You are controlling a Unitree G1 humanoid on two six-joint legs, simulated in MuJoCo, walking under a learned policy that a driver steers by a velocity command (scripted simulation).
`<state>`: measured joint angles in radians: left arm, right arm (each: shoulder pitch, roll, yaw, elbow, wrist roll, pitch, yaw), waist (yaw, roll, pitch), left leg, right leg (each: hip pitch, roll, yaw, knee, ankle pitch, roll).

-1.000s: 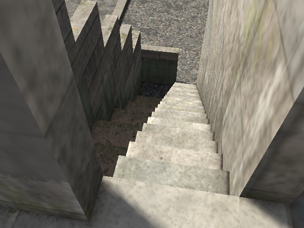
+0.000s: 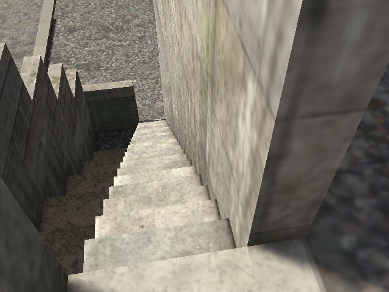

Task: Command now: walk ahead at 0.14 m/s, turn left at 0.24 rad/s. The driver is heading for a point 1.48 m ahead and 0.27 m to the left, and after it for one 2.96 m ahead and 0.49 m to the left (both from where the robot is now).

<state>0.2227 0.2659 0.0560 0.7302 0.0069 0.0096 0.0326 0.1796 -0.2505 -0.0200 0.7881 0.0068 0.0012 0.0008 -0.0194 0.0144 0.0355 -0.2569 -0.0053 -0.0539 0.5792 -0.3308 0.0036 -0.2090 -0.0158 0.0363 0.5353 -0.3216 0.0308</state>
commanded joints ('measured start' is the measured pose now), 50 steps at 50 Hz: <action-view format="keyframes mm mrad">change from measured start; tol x32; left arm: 1 105 204 61 -36 -12 -25 13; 28 -279 62 16 -174 -3 -84 -58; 37 262 232 76 8 -17 -81 -62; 50 183 167 54 113 -23 -45 28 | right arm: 1 -79 -94 -37 -105 20 -7 -8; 37 470 -58 -59 -67 66 -46 -35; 50 56 -86 -52 -193 10 -21 -13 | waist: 1 68 -258 36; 13 -104 352 -83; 34 88 127 -57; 37 76 -399 -357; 40 54 -65 41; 50 28 -112 -51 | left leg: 1 -275 -40 97 230 -190 30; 5 -465 110 -29 375 -230 71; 11 282 -78 211 24 33 63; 14 376 405 -902 -495 -561 410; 21 112 142 -255 -348 388 250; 34 199 105 -264 8 786 131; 37 -352 -166 -150 835 -291 8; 50 -89 16 -27 259 182 -32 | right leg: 1 47 -272 333 -293 -452 -200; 9 -96 -200 7 -248 -107 -141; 14 -789 7 88 812 -198 -22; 34 -67 37 -30 -41 277 -73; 37 476 -319 755 -237 21 -397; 50 -139 -83 329 -266 70 -252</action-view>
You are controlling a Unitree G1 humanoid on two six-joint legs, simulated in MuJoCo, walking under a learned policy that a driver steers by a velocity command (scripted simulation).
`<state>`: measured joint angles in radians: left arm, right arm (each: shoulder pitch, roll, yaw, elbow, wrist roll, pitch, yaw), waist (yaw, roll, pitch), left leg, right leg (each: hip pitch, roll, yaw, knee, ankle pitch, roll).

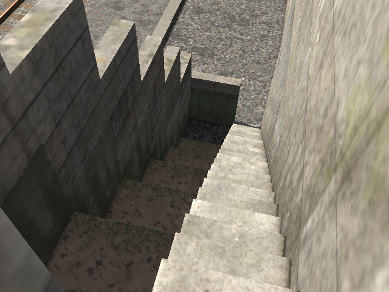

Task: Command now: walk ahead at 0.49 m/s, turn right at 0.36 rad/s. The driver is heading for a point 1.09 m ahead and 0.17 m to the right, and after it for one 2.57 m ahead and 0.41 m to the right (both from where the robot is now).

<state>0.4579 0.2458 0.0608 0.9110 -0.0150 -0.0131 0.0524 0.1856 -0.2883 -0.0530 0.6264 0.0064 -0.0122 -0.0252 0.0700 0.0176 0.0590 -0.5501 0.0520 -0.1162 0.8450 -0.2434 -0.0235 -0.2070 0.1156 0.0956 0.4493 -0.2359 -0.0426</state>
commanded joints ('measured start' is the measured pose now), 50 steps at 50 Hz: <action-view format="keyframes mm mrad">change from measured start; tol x32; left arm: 1 -42 179 45 -67 8 -16 -4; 8 221 109 31 -63 -40 -51 -51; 23 -233 -17 -8 -139 10 48 -115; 31 282 79 33 -11 39 75 -89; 50 -57 121 -7 -173 20 -62 45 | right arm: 1 90 -31 -19 -4 -10 -4 11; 6 484 -175 -94 153 -21 -11 19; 50 -8 -2 -3 -34 -31 76 45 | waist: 1 -71 -115 -60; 5 -253 -132 -59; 8 -75 434 -100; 30 68 -29 -80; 33 -5 -492 -175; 35 -47 -32 -64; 50 -58 -133 66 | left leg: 1 205 -36 37 4 61 5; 5 580 -32 82 -33 180 23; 8 609 337 -524 -392 440 307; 18 390 175 76 -342 525 184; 25 182 157 240 -142 -139 143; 30 294 67 319 705 284 64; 32 -335 -126 185 1527 -790 10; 46 -272 -88 -182 254 846 -48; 50 -254 -70 -94 55 836 -30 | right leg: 1 -143 -228 284 -145 56 -188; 10 -574 -116 119 1030 -211 2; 21 -633 -219 107 395 502 -22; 31 366 -248 -11 -142 797 -131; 33 467 -346 206 281 1319 -230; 37 -57 -686 602 -70 115 -268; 42 -145 -493 189 59 373 -106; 50 -306 -421 -15 351 -353 -64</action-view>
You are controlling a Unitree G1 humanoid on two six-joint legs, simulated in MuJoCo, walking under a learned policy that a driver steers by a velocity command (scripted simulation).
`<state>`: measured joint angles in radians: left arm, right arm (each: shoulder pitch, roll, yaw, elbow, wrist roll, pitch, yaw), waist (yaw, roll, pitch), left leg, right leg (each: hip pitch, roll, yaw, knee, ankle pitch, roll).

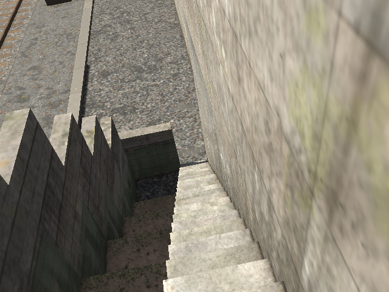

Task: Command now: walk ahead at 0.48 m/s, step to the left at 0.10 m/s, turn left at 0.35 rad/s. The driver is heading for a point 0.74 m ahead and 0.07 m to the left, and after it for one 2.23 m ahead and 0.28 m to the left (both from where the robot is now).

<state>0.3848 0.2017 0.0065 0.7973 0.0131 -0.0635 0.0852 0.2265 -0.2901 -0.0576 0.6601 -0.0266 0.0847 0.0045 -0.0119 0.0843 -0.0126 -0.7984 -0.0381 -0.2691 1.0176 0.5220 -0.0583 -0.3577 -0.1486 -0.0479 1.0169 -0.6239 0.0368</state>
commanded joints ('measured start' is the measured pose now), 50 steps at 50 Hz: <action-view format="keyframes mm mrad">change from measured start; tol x64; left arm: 1 31 174 51 -68 -10 2 12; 50 174 126 16 150 -64 88 -92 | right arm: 1 -77 1 4 -74 6 -31 34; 50 -11 -50 21 187 82 -65 -35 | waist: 1 46 -201 119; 50 62 102 10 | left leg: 1 66 29 110 -208 64 13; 11 1007 240 -413 -599 -395 303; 36 373 102 106 -524 -605 200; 44 495 28 184 449 -431 93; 47 -160 -147 83 1195 -1526 -46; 50 63 29 76 651 -981 52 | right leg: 1 -147 -152 90 -185 6 -131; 17 -811 72 106 1289 146 -53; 29 -942 217 456 388 859 -72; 45 375 57 106 -900 1110 -135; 47 817 -138 357 -268 1935 -381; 50 215 -130 514 -617 727 -310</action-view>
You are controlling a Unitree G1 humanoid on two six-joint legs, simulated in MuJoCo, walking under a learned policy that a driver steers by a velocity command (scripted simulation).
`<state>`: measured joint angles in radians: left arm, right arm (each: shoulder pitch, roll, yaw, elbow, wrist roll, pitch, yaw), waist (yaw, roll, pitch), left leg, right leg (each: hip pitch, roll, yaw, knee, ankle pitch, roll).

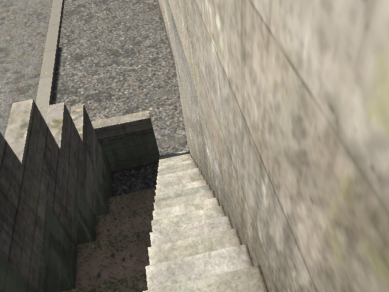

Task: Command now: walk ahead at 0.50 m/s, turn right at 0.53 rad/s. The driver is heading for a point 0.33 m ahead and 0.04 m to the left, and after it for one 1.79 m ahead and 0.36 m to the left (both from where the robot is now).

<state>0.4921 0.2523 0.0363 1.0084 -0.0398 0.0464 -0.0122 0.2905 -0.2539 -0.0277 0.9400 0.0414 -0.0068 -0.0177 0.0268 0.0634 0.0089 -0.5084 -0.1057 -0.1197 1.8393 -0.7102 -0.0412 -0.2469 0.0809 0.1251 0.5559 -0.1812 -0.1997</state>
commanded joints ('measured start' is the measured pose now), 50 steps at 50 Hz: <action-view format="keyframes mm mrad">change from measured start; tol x64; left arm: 1 -82 178 3 -59 2 -50 39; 39 -543 133 45 -222 4 -164 51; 50 203 42 8 53 53 -99 -45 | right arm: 1 -77 -48 -9 -139 7 39 -18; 50 216 30 -35 -61 38 -15 -12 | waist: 1 -72 -68 -7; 50 27 -253 4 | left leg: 1 -164 128 -59 -316 413 32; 20 136 149 27 -1279 861 3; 24 930 329 -161 -1214 2136 357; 28 417 455 -508 -1338 839 447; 50 -471 -41 -79 197 65 100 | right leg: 1 -29 -386 418 -138 327 -96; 21 -345 -181 116 934 475 44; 24 -1030 -42 -170 1759 -697 251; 32 150 -39 -169 534 317 256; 37 -413 -146 70 -305 543 285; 50 443 -382 77 75 758 89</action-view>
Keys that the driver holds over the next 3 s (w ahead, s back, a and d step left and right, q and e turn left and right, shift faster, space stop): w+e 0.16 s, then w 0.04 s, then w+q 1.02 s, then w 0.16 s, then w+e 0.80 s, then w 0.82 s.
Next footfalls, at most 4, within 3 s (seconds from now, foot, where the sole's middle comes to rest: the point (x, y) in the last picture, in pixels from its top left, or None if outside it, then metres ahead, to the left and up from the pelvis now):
0.44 left None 0.24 0.20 -0.99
0.92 right None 0.56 -0.04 -1.20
1.32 left None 0.70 0.25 -1.40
1.90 right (215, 271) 0.97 0.09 -1.61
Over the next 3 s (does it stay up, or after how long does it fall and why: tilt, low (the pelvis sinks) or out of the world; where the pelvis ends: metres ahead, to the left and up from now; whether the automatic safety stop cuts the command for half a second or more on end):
stays up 1.29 0.34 -1.10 its command is cut before an obstacle after 0.0 s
